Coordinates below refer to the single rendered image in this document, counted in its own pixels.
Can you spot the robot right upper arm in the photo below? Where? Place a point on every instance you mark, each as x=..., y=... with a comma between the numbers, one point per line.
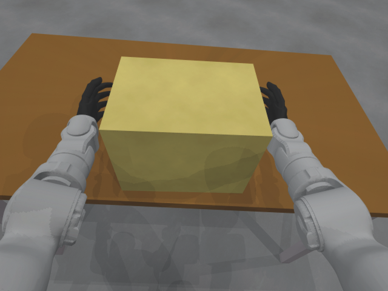
x=335, y=223

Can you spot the robot left forearm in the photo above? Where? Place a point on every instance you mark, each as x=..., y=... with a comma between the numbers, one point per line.
x=70, y=163

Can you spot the table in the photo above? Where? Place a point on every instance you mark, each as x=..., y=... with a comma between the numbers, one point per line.
x=42, y=84

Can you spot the robot right hand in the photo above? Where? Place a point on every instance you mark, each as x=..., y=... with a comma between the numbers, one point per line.
x=276, y=103

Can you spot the carton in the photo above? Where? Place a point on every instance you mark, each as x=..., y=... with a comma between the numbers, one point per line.
x=175, y=125

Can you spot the robot left upper arm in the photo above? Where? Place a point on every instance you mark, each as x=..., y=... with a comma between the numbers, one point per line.
x=45, y=216

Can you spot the robot right forearm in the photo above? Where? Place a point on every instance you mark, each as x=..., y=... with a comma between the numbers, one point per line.
x=298, y=166

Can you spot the robot left hand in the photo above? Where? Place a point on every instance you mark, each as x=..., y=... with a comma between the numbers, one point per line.
x=89, y=104

